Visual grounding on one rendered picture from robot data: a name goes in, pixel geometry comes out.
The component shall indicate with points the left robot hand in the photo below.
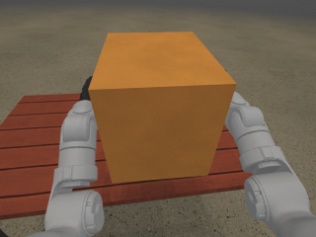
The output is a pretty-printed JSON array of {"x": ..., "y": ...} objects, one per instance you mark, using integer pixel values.
[{"x": 84, "y": 96}]

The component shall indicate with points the table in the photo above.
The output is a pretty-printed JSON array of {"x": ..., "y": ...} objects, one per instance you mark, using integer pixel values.
[{"x": 29, "y": 153}]

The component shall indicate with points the left robot upper arm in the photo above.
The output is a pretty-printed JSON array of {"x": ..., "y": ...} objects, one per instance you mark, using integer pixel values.
[{"x": 73, "y": 214}]

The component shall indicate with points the left robot forearm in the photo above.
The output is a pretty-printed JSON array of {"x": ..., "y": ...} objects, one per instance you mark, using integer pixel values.
[{"x": 77, "y": 151}]

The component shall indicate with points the carton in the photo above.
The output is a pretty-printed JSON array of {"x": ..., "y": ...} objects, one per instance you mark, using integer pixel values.
[{"x": 160, "y": 101}]

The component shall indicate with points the right robot forearm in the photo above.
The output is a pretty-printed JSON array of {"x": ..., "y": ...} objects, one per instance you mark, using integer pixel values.
[{"x": 258, "y": 152}]

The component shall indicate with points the right robot upper arm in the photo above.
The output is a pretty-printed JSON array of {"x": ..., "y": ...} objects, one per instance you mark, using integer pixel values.
[{"x": 279, "y": 200}]

